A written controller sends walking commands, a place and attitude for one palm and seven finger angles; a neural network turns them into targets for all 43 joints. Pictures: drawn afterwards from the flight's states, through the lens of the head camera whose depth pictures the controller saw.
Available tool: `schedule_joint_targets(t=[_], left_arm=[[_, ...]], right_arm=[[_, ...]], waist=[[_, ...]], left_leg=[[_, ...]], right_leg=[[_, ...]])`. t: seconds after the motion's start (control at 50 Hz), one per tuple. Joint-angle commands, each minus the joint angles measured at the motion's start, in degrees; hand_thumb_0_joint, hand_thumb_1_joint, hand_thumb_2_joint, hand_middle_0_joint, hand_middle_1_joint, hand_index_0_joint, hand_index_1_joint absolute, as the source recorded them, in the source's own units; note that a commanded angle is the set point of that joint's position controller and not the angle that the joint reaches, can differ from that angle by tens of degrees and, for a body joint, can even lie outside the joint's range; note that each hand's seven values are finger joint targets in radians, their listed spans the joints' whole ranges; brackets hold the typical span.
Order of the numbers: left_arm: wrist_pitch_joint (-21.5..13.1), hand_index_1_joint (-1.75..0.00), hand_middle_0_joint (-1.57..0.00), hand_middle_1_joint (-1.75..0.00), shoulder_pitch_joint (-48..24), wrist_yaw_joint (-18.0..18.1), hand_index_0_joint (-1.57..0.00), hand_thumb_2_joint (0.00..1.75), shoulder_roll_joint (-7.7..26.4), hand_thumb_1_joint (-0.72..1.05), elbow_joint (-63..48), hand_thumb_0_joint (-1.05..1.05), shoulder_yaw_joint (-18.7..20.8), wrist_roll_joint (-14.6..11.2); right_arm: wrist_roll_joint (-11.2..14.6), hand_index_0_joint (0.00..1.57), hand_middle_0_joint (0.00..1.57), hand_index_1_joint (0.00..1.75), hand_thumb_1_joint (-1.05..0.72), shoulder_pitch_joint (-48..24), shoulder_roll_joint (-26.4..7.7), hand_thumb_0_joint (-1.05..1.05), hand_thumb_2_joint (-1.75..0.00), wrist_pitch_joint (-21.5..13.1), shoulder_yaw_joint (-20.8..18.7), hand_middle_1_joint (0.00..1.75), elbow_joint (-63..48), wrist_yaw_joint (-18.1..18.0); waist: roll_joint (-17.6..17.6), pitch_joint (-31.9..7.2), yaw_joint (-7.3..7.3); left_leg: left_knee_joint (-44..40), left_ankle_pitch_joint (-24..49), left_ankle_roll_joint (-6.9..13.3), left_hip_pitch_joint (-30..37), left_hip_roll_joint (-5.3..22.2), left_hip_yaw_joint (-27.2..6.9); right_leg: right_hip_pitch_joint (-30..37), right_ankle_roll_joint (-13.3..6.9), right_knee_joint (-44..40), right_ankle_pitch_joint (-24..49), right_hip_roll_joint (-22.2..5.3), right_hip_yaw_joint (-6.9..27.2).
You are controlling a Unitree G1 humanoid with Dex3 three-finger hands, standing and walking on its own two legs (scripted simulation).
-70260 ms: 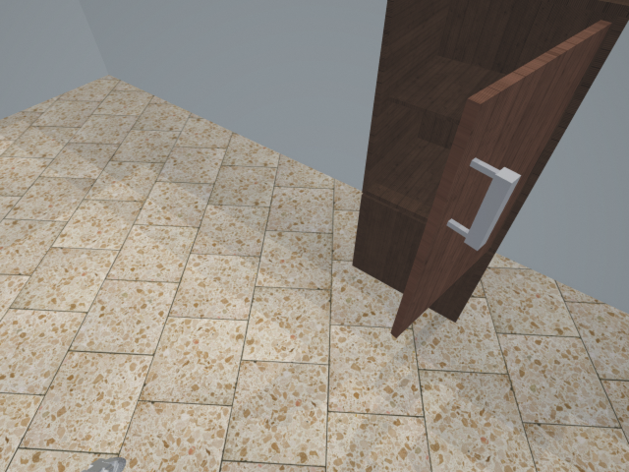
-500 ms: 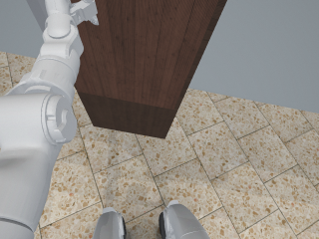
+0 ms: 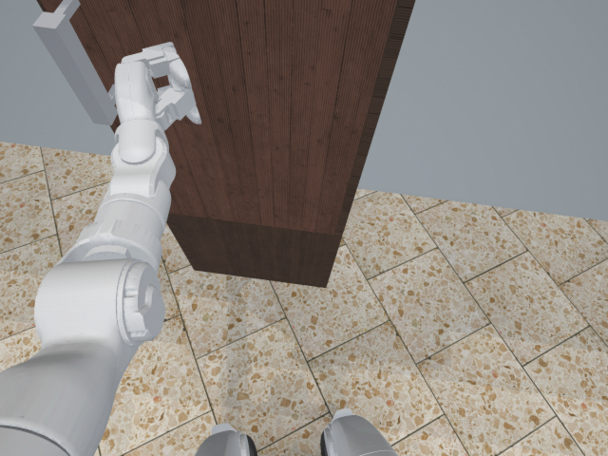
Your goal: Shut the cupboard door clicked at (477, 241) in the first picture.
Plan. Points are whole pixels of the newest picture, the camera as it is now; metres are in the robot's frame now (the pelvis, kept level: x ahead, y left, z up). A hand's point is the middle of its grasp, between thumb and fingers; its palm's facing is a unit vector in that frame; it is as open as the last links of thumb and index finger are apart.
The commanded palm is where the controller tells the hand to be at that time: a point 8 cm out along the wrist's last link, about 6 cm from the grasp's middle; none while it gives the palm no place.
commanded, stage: pull the fist back off the door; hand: left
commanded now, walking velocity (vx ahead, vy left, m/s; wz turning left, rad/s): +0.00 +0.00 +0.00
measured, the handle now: (88, 64) +0.61 +0.19 +0.13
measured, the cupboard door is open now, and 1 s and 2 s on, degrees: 0 0 0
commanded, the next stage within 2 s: draw the hand back to the body in 0.20 s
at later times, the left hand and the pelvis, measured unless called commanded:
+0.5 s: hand (171, 126) +0.48 +0.08 +0.14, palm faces +0.04 -1.00 -0.02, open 3.1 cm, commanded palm +0.42 +0.14 +0.14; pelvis +0.03 -0.02 +0.02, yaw +1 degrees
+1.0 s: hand (62, 253) +0.32 +0.16 +0.17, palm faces +0.15 -0.97 -0.19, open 3.1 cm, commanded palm +0.28 +0.21 +0.18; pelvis +0.01 -0.02 +0.05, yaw +2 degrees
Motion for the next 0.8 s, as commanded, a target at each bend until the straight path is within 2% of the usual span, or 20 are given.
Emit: schedule_joint_targets(t=[0.0, 0.02, 0.06, 0.08, 0.1, 0.18, 0.24, 0.3, 0.34, 0.4, 0.42, 0.46, 0.5, 0.54, 0.6, 0.62, 0.66, 0.68, 0.74, 0.78], left_arm=[[-4.93, -1.5, -1.3, -1.5, -22.86, -0.08, -1.3, 0.9, 8.25, 0.9, -17.79, 0.0, -0.75, -0.82], [-4.97, -1.5, -1.3, -1.5, -21.58, -0.18, -1.3, 0.9, 7.57, 0.9, -19.62, 0.0, -1.55, -1.02], [-4.84, -1.5, -1.3, -1.5, -19.02, -0.41, -1.3, 0.9, 3.36, 0.9, -23.64, 0.0, -4.32, -1.76], [-4.58, -1.5, -1.3, -1.5, -15.98, -0.51, -1.3, 0.9, 1.74, 0.9, -25.34, 0.0, -4.94, -2.42], [-3.95, -1.5, -1.3, -1.5, -12.67, -0.76, -1.3, 0.9, 0.96, 0.9, -25.23, 0.0, -5.24, -2.95], [-2.87, -1.5, -1.3, -1.5, -14.04, -0.93, -1.3, 0.9, 0.69, 0.9, -24.73, 0.0, -6.17, -3.24], [-3.76, -1.5, -1.3, -1.5, -16.06, -0.93, -1.3, 0.9, -0.25, 0.9, -26.68, 0.0, -7.1, -3.28], [-4.14, -1.5, -1.3, -1.5, -14.94, -1.66, -1.3, 0.9, -1.22, 0.9, -24.34, 0.0, -7.84, -3.6], [-4.07, -1.5, -1.3, -1.5, -8.15, -2.29, -1.3, 0.9, 2.36, 0.9, -25.53, 0.0, -4.5, -3.77], [-3.0, -1.5, -1.3, -1.5, 1.15, -4.19, -1.3, 0.9, 2.2, 0.9, -32.32, 0.0, -4.52, -4.6], [-2.1, -1.5, -1.3, -1.5, 5.79, -4.82, -1.3, 0.9, 1.89, 0.9, -32.87, 0.0, -4.66, -5.11], [-0.26, -1.5, -1.3, -1.5, 7.08, -6.0, -1.3, 0.9, 0.94, 0.9, -36.84, 0.0, -6.04, -6.32], [1.07, -1.5, -1.3, -1.5, 8.91, -6.94, -1.3, 0.9, 1.41, 0.9, -42.37, 0.0, -5.97, -7.62], [1.6, -1.5, -1.3, -1.5, 11.12, -7.63, -1.3, 0.9, 2.28, 0.9, -48.69, 0.0, -5.89, -8.44], [2.7, -1.5, -1.3, -1.5, 13.7, -9.17, -1.3, 0.9, 1.76, 0.9, -53.82, 0.0, -7.37, -9.48], [3.07, -1.5, -1.3, -1.5, 15.15, -9.72, -1.3, 0.9, 2.57, 0.9, -55.1, 0.0, -7.36, -9.77], [4.69, -1.5, -1.3, -1.5, 18.17, -10.9, -1.3, 0.9, 3.04, 0.9, -55.14, 0.0, -7.11, -10.65], [5.38, -1.5, -1.3, -1.5, 18.91, -11.49, -1.3, 0.9, 2.3, 0.9, -56.66, 0.0, -8.21, -10.89], [7.73, -1.44, -1.24, -1.44, 24.11, -12.91, -1.24, 0.9, 2.96, 0.9, -58.06, 0.0, -7.36, -12.41], [8.9, -1.38, -1.19, -1.38, 26.13, -13.64, -1.19, 0.9, 3.91, 0.9, -60.72, 0.0, -6.37, -13.15]], right_arm=[[1.14, 0.2, 0.2, 0.3, -0.9, 6.68, -8.72, 0.0, -0.9, -0.17, -3.95, 0.3, -3.53, -0.69], [1.33, 0.2, 0.2, 0.3, -0.9, 6.47, -8.58, 0.0, -0.9, 0.07, -3.89, 0.3, -3.77, -0.92], [1.82, 0.2, 0.2, 0.3, -0.9, 4.71, -7.9, 0.0, -0.9, 0.16, -4.1, 0.3, -4.38, -0.85], [2.06, 0.2, 0.2, 0.3, -0.9, 3.87, -7.57, 0.0, -0.9, 0.16, -4.27, 0.3, -4.78, -0.83], [2.4, 0.2, 0.2, 0.3, -0.9, 3.18, -7.45, 0.0, -0.9, 0.24, -4.24, 0.3, -5.0, -0.86], [2.91, 0.2, 0.2, 0.3, -0.9, 1.23, -7.1, 0.0, -0.9, 0.65, -4.05, 0.3, -4.14, -1.73], [3.15, 0.2, 0.2, 0.3, -0.9, -0.54, -6.48, 0.0, -0.9, 0.43, -3.92, 0.3, -4.13, -2.25], [3.27, 0.2, 0.2, 0.3, -0.9, -1.97, -6.28, 0.0, -0.9, 0.41, -3.61, 0.3, -4.24, -2.42], [3.48, 0.2, 0.2, 0.3, -0.9, -2.97, -6.47, 0.0, -0.9, 0.63, -3.51, 0.3, -5.5, -2.51], [4.22, 0.2, 0.2, 0.3, -0.9, -5.7, -5.96, 0.0, -0.9, 1.05, -3.2, 0.3, -8.45, -2.57], [4.52, 0.2, 0.2, 0.3, -0.9, -6.16, -6.03, 0.0, -0.9, 1.27, -3.06, 0.3, -9.25, -2.72], [5.3, 0.2, 0.2, 0.3, -0.9, -8.06, -5.92, 0.0, -0.9, 1.58, -2.77, 0.3, -10.25, -2.99], [5.8, 0.2, 0.2, 0.3, -0.9, -9.95, -5.84, 0.0, -0.9, 1.57, -2.65, 0.3, -11.31, -3.55], [6.03, 0.2, 0.2, 0.3, -0.9, -12.01, -5.4, 0.0, -0.9, 1.25, -2.44, 0.3, -11.87, -4.32], [6.5, 0.2, 0.2, 0.3, -0.9, -14.36, -5.19, 0.0, -0.9, 0.37, -1.94, 0.3, -11.77, -5.22], [6.67, 0.2, 0.2, 0.3, -0.9, -15.12, -5.25, 0.0, -0.9, 0.2, -1.71, 0.3, -11.78, -5.64], [7.04, 0.2, 0.2, 0.3, -0.9, -16.94, -5.22, 0.0, -0.9, -0.21, -1.22, 0.3, -11.57, -6.15], [7.08, 0.2, 0.2, 0.3, -0.9, -17.91, -5.13, 0.0, -0.9, -0.4, -1.06, 0.3, -11.76, -6.4], [7.52, 0.2, 0.2, 0.3, -0.9, -20.4, -5.12, 0.0, -0.9, -1.1, -0.44, 0.3, -12.37, -7.06], [7.64, 0.2, 0.2, 0.3, -0.9, -21.78, -5.09, 0.0, -0.9, -1.7, -0.13, 0.3, -12.91, -7.42]], waist=[[-0.73, -28.95, 2.0], [0.76, -28.94, 2.59], [-0.08, -29.14, 2.89], [0.61, -28.98, 3.7], [-1.5, -27.55, 4.09], [-5.23, -22.13, 3.07], [-2.48, -23.9, 3.52], [-5.56, -23.11, 3.62], [-3.95, -25.39, 6.59], [-4.94, -27.17, 9.13], [-6.21, -25.82, 9.7], [-9.14, -21.51, 9.2], [-9.4, -20.44, 9.79], [-5.95, -21.07, 10.67], [-7.18, -17.77, 10.28], [-5.53, -16.37, 10.6], [-5.95, -13.34, 11.04], [-5.4, -12.79, 11.15], [-6.47, -10.01, 12.02], [-6.54, -9.96, 12.64]], left_leg=[[-4.44, 19.38, 0.65, 26.7, -2.96, -2.41], [-4.87, 21.15, 0.52, 28.0, -3.05, -2.27], [-5.16, 23.56, 0.49, 30.39, -3.04, -2.15], [-5.33, 25.2, 0.41, 31.4, -3.1, -1.77], [-5.56, 25.48, 0.52, 30.95, -3.18, -1.45], [-6.55, 22.81, 0.92, 28.9, -3.53, -0.74], [-6.22, 23.91, 0.83, 31.82, -3.86, -0.73], [-6.49, 22.73, 0.85, 30.31, -4.06, -0.77], [-6.95, 24.55, 0.85, 30.93, -4.34, -0.3], [-8.33, 25.55, 1.09, 30.85, -4.63, 0.83], [-8.85, 25.7, 1.24, 30.46, -4.66, 1.03], [-10.42, 22.51, 1.41, 29.71, -4.46, 1.28], [-11.69, 20.22, 1.54, 30.43, -4.63, 1.42], [-12.41, 20.5, 1.71, 32.94, -4.79, 1.6], [-13.97, 17.2, 1.86, 34.39, -4.64, 1.27], [-14.36, 16.24, 1.96, 34.78, -4.76, 1.4], [-15.64, 13.32, 1.85, 34.62, -4.77, 1.02], [-16.25, 12.54, 1.77, 35.09, -4.75, 0.84], [-17.6, 9.98, 1.79, 35.45, -4.76, 0.51], [-18.37, 9.64, 1.7, 36.45, -4.69, 0.26]], right_leg=[[12.84, -0.8, -6.33, 22.11, 2.93, -1.55], [13.88, -0.99, -6.28, 23.6, 2.89, -1.58], [14.83, -0.91, -6.56, 26.34, 2.98, -1.64], [15.8, -0.95, -6.8, 27.9, 2.98, -1.65], [16.99, -0.88, -7.21, 29.38, 3.0, -1.52], [18.16, -0.23, -8.21, 31.09, 2.48, -0.83], [18.18, -0.37, -7.87, 31.8, 2.12, -0.44], [19.03, -0.21, -7.69, 32.15, 1.83, -0.3], [22.37, -0.56, -7.31, 34.28, 1.57, 0.02], [28.09, -0.57, -7.68, 38.46, 1.18, 0.27], [29.32, -0.53, -8.19, 39.13, 1.18, 0.18], [29.54, 0.0, -9.94, 38.58, 1.09, 0.08], [31.14, 0.23, -11.43, 37.2, 0.91, 0.38], [32.64, 0.03, -12.06, 36.71, 0.73, 0.53], [31.49, 0.38, -14.31, 32.23, 0.67, 0.51], [31.4, 0.44, -15.15, 30.58, 0.49, 0.99], [30.36, 0.34, -16.71, 25.82, 0.34, 1.0], [30.47, 0.11, -17.02, 23.78, 0.31, 0.81], [30.07, 0.14, -19.02, 18.61, 0.03, 0.98], [30.51, -0.04, -19.5, 17.16, 0.05, 0.82]])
